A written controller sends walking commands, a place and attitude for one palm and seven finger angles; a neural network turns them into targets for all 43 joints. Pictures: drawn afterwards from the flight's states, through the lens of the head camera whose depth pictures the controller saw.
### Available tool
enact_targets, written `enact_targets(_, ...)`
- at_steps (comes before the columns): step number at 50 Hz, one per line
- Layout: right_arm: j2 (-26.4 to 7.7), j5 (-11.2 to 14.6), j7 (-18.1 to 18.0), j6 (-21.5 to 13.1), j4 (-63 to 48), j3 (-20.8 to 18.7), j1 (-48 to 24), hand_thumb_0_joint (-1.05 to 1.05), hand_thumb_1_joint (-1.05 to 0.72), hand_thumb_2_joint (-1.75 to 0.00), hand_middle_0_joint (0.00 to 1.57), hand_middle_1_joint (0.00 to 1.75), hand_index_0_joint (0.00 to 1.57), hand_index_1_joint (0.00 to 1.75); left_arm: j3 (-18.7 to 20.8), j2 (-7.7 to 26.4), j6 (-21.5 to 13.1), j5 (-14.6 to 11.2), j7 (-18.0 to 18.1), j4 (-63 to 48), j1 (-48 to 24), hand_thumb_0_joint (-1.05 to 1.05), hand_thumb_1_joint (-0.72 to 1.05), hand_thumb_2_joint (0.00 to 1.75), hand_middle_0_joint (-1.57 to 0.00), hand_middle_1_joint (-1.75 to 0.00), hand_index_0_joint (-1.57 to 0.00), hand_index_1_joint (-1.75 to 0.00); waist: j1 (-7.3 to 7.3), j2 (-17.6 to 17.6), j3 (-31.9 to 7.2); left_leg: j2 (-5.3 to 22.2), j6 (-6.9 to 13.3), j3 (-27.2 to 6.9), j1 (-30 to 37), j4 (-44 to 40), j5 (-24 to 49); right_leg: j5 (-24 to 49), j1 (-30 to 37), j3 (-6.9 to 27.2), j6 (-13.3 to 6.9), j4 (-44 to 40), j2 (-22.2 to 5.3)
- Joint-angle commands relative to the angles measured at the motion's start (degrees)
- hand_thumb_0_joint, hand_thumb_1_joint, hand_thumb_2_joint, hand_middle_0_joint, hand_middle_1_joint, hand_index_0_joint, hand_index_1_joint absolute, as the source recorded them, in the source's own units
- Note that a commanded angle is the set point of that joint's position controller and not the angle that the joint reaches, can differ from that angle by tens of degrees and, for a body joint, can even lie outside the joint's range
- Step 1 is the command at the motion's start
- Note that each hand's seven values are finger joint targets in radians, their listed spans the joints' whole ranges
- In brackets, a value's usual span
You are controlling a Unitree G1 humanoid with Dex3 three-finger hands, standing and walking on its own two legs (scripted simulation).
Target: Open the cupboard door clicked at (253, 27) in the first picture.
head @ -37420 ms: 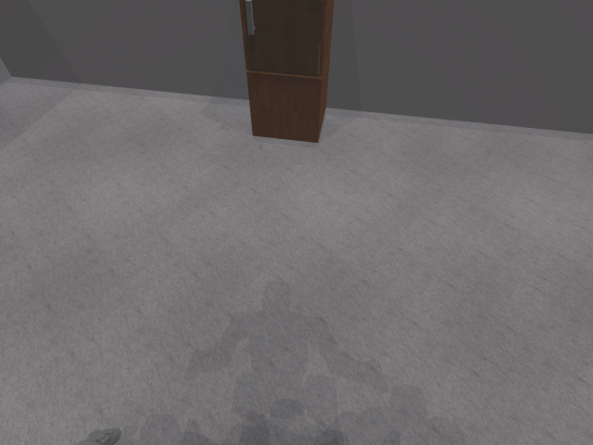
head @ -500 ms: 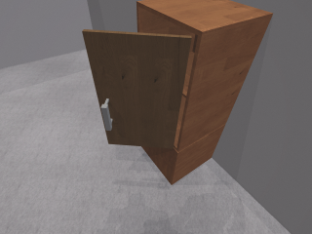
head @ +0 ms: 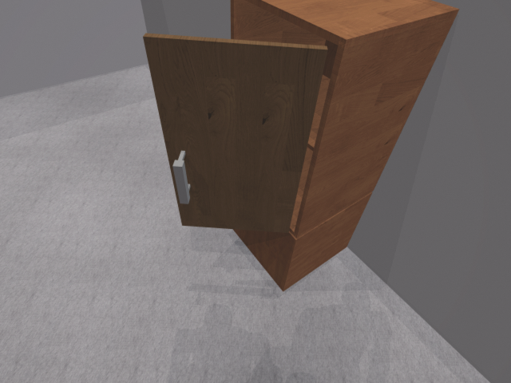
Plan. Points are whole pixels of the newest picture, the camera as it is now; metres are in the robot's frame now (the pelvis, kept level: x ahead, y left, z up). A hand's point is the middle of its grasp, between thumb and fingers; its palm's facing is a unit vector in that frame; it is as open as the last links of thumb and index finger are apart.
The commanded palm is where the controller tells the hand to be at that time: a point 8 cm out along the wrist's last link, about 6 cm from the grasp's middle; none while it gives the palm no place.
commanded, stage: come to a stop and stand still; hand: left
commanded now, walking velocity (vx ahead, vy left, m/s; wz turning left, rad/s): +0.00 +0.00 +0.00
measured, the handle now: (183, 177) +0.61 +0.22 -0.10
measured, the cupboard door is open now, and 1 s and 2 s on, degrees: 51 51 51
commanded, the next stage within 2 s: look again from close up in 0.02 s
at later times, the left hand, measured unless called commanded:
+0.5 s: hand out of the picture -0.02 +0.16 -0.18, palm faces +0.03 -0.99 -0.17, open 7.4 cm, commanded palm none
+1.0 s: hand out of the picture +0.00 +0.16 -0.19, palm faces +0.08 -0.99 -0.14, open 7.4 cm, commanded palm none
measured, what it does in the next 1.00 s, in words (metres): stands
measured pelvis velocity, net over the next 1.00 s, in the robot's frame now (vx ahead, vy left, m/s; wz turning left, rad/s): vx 0.03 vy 0.01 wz -0.01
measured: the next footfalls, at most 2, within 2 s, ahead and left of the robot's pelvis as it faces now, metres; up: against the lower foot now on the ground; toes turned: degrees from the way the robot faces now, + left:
right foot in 1.60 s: +0.11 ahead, -0.14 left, +0.00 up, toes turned -4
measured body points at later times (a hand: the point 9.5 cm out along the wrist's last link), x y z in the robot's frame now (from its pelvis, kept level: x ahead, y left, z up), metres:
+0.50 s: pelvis +0.00 +0.00 +0.00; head +0.00 +0.01 +0.45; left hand -0.02 +0.21 -0.16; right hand +0.00 -0.22 -0.16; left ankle +0.02 +0.07 -0.74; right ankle +0.05 -0.13 -0.74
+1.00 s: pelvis +0.03 +0.01 -0.01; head +0.03 +0.02 +0.44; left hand +0.00 +0.21 -0.17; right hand +0.00 -0.22 -0.16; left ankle +0.02 +0.07 -0.74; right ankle +0.05 -0.13 -0.74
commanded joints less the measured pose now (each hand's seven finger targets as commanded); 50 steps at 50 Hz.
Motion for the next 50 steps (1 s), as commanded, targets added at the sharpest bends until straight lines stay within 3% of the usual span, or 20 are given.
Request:
enact_targets(1,-7.03,-0.18,-0.51,-1.12,-2.44,-1.82,2.63,0.0,-0.9,-0.9,0.2,0.3,0.2,0.3,1.26,4.37,-0.9,0.45,0.26,-2.0,5.15,0.0,0.9,0.9,-0.2,-0.3,-0.2,-0.3,0.29,1.09,5.87,8.82,-1.25,-9.53,-8.67,-10.1,-12.44,-4.1,0.72,4.42,-1.65,-2.83,-3.45)
enact_targets(36,-7.17,-0.19,-0.48,-1.45,-1.97,-1.39,1.39,0.0,-0.9,-0.9,0.2,0.3,0.2,0.3,1.44,5.19,-1.29,0.15,0.17,-2.17,3.07,0.0,0.9,0.9,-0.2,-0.3,-0.2,-0.3,0.05,0.48,4.06,8.48,-1.8,-7.75,-3.62,-9.08,-5.07,-1.19,0.93,5.88,-1.73,-4.39,-4.29)
enact_targets(39,-7.37,-0.44,-0.39,-1.11,-1.45,-1.37,2.54,0.0,-0.9,-0.9,0.2,0.3,0.2,0.3,1.74,5.7,-1.24,0.42,-0.05,-1.98,3.52,0.0,0.9,0.9,-0.2,-0.3,-0.2,-0.3,0.19,-0.02,3.84,7.71,-1.62,-7.04,-3.85,-8.22,-11.65,-9.48,0.84,6.49,-2.16,-4.86,-4.34)
enact_targets(42,-7.15,-0.8,-0.21,-0.49,-2.0,-1.59,2.83,0.0,-0.9,-0.9,0.2,0.3,0.2,0.3,2.65,6.44,-0.78,0.66,-0.41,-2.59,4.5,0.0,0.9,0.9,-0.2,-0.3,-0.2,-0.3,0.75,-1.31,7.25,6.5,-1.29,-6.34,-7.62,-6.02,-18.2,-20.44,-1.9,9.39,-3.13,-6.51,-5.13)
enact_targets(44,-6.67,-0.88,-0.11,-0.26,-2.59,-1.57,3.45,0.0,-0.9,-0.9,0.2,0.3,0.2,0.3,3.23,7.07,-0.67,0.63,-0.48,-3.04,5.4,0.0,0.9,0.9,-0.2,-0.3,-0.2,-0.3,0.98,-3.8,8.98,5.05,-1.33,-4.68,-9.35,-1.9,-17.31,-25.18,-3.12,12.95,-4.56,-8.66,-7.01)
enact_targets(47,-5.18,-0.91,-0.16,-0.61,-3.14,-1.31,5.13,0.0,-0.9,-0.9,0.2,0.3,0.2,0.3,4.28,8.21,-0.77,0.17,-0.42,-3.45,6.22,0.0,0.9,0.9,-0.2,-0.3,-0.2,-0.3,0.65,-5.82,6.37,3.15,-1.92,-1.51,-9.23,5.09,-11.55,-27.19,-1.28,17.68,-7.5,-10.63,-10.85)
enact_targets(49,-5.14,-0.88,-0.26,-0.9,-3.56,-1.44,5.77,0.0,-0.9,-0.9,0.2,0.3,0.2,0.3,4.77,8.19,-0.77,0.21,-0.41,-3.94,5.8,0.0,0.9,0.9,-0.2,-0.3,-0.2,-0.3,0.2,-5.49,5.57,3.57,-1.94,-1.04,-7.4,6.29,-10.39,-25.54,-2.08,17.54,-8.47,-10.07,-11.46)
enact_targets(50,-5.09,-0.85,-0.25,-1.06,-3.51,-1.4,6.87,0.0,-0.9,-0.9,0.2,0.3,0.2,0.3,4.82,7.95,-0.65,0.26,-0.45,-4.34,4.7,0.0,0.9,0.9,-0.2,-0.3,-0.2,-0.3,-0.41,-4.04,6.9,3.96,-1.91,-1.02,-5.8,4.13,-10.46,-24.4,-4.43,15.73,-8.21,-8.54,-10.75)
